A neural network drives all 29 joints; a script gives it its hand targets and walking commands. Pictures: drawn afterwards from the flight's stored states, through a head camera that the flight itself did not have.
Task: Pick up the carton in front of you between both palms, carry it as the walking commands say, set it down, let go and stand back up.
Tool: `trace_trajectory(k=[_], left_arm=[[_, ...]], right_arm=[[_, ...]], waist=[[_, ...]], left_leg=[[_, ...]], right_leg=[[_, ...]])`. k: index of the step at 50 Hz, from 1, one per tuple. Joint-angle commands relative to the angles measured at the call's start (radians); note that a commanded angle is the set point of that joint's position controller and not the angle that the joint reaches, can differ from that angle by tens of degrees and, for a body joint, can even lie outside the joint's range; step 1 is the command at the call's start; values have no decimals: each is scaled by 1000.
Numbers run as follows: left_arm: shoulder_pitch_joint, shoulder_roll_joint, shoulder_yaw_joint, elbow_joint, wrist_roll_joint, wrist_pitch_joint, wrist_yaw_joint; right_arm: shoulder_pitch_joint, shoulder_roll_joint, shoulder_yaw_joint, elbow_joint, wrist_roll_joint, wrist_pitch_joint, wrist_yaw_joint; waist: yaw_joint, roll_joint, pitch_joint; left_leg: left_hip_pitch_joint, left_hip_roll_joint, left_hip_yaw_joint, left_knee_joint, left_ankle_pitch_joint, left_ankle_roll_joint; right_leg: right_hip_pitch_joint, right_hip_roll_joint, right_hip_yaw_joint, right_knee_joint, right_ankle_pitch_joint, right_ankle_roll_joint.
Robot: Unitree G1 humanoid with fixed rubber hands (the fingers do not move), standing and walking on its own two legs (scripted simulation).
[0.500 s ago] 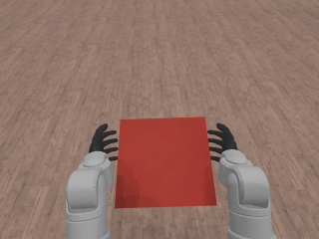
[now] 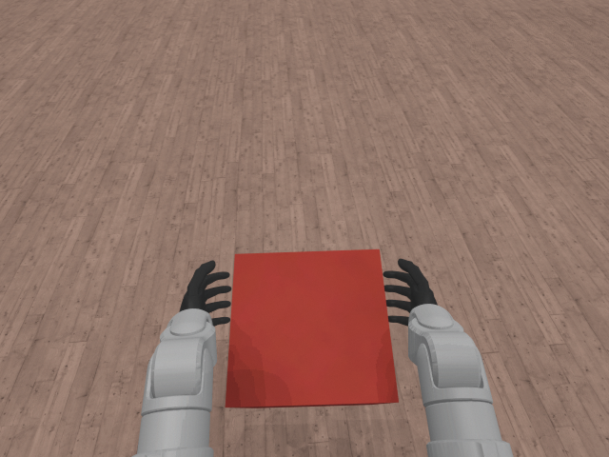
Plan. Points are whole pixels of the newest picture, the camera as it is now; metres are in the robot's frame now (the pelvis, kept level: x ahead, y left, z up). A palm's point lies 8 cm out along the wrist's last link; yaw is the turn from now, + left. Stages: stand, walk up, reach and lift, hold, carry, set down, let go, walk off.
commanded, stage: carry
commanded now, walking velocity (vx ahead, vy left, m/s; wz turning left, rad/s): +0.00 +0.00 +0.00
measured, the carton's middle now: (310, 337) +0.32 +0.00 -0.10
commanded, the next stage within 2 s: hold in 0.92 s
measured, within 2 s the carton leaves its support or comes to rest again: neither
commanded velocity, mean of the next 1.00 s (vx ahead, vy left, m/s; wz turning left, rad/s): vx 0.00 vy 0.00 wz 0.00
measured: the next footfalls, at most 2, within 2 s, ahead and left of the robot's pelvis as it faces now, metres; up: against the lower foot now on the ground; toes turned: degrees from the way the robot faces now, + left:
none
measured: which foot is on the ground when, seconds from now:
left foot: down 0.00-1.00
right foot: down 0.00-1.00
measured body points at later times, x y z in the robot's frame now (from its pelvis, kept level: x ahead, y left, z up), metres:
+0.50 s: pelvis -0.06 +0.02 +0.00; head -0.09 +0.02 +0.45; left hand +0.25 +0.17 +0.04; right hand +0.24 -0.13 +0.03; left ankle -0.05 +0.12 -0.74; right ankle -0.04 -0.09 -0.74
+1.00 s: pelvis -0.07 +0.03 +0.00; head -0.10 +0.03 +0.45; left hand +0.23 +0.18 +0.04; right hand +0.23 -0.12 +0.04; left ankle -0.05 +0.13 -0.74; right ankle -0.04 -0.09 -0.74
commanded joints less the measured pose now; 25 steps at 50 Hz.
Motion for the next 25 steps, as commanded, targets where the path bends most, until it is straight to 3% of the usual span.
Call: trace_trajectory(k=[1, 2, 3, 4, 5, 7, 8, 9, 10, 11, 12, 14, 16, 18, 20, 21, 22, 23, 24, 25], left_arm=[[-445, -834, -457, 86, -211, -146, -256], [-444, -848, -475, 105, -214, -181, -257], [-444, -819, -420, 129, -181, -206, -255], [-459, -833, -427, 152, -168, -213, -252], [-488, -830, -438, 137, -186, -218, -256], [-515, -876, -474, 110, -211, -224, -259], [-523, -919, -525, 78, -236, -214, -261], [-543, -940, -556, 76, -265, -190, -266], [-479, -926, -516, 146, -221, -164, -262], [-467, -926, -484, 119, -221, -157, -263], [-476, -902, -485, 139, -234, -140, -267], [-485, -907, -495, 92, -231, -127, -263], [-473, -922, -472, 139, -222, -110, -267], [-494, -903, -437, 158, -200, -106, -267], [-490, -910, -438, 172, -208, -107, -271], [-480, -914, -409, 230, -199, -97, -274], [-509, -915, -427, 159, -207, -112, -275], [-499, -953, -445, 191, -229, -105, -279], [-495, -978, -456, 164, -232, -114, -285], [-559, -953, -480, 94, -262, -124, -287]], right_arm=[[-463, 831, 414, 51, 195, -178, 269], [-504, 812, 452, 24, 214, -209, 269], [-539, 829, 428, 82, 219, -225, 272], [-527, 835, 420, 119, 192, -232, 268], [-505, 826, 395, 154, 195, -234, 274], [-559, 874, 455, 72, 224, -246, 277], [-531, 920, 497, 78, 229, -235, 282], [-538, 924, 512, 38, 254, -221, 285], [-544, 900, 489, 75, 222, -191, 287], [-512, 914, 491, 73, 230, -173, 283], [-479, 902, 468, 89, 215, -161, 279], [-491, 922, 472, 66, 235, -151, 285], [-520, 900, 465, 71, 219, -140, 286], [-513, 875, 419, 117, 189, -129, 284], [-548, 897, 428, 94, 207, -137, 285], [-563, 904, 430, 107, 220, -141, 291], [-532, 918, 413, 131, 209, -134, 292], [-600, 910, 447, 35, 229, -155, 294], [-583, 930, 467, 51, 238, -141, 293], [-547, 952, 467, 71, 241, -139, 294]], waist=[[1, 64, -269], [6, -2, -276], [5, 32, -286], [5, 9, -247], [2, 38, -240], [7, 66, -298], [11, 26, -304], [9, 6, -297], [7, 20, -252], [15, -15, -262], [5, 11, -274], [7, 29, -242], [9, -11, -240], [5, 39, -184], [5, 19, -168], [8, 5, -173], [10, 7, -153], [7, 14, -205], [10, -23, -261], [14, -18, -258]], left_leg=[[83, 86, -84, -61, 302, 25], [94, 91, -72, -41, 300, 33], [90, 101, -85, -65, 340, 26], [67, 99, -79, -52, 298, 24], [64, 92, -76, -55, 290, 21], [94, 100, -77, -35, 374, 36], [87, 103, -78, -29, 347, 30], [75, 105, -93, -36, 356, 40], [88, 100, -83, -57, 278, 30], [70, 114, -93, -49, 298, 37], [45, 105, -97, -59, 206, 42], [33, 99, -101, -66, 238, 50], [25, 101, -115, -101, 187, 40], [-5, 93, -98, -119, 140, 30], [-36, 108, -109, -136, 86, 40], [-50, 101, -125, -153, 47, 39], [-47, 106, -122, -152, 63, 46], [6, 96, -109, -127, 102, 41], [-22, 114, -123, -130, 85, 43], [-15, 97, -129, -117, 101, 45]], right_leg=[[89, -118, 91, -63, 337, -1], [90, -120, 108, -88, 357, -3], [92, -121, 107, -68, 320, -9], [95, -111, 112, -86, 362, -10], [87, -114, 111, -65, 409, -10], [125, -132, 113, -54, 452, -11], [121, -122, 103, -48, 448, -9], [121, -129, 100, -42, 420, -4], [57, -117, 119, -58, 384, -6], [82, -121, 108, -72, 382, -11], [92, -125, 115, -89, 349, -6], [92, -131, 112, -101, 319, 1], [58, -111, 103, -95, 241, -2], [20, -114, 119, -113, 196, 1], [25, -103, 105, -115, 194, 15], [12, -106, 114, -114, 115, 6], [2, -125, 124, -136, 130, 1], [7, -122, 120, -118, 154, -5], [56, -108, 106, -121, 155, 0], [40, -114, 105, -113, 178, 2]])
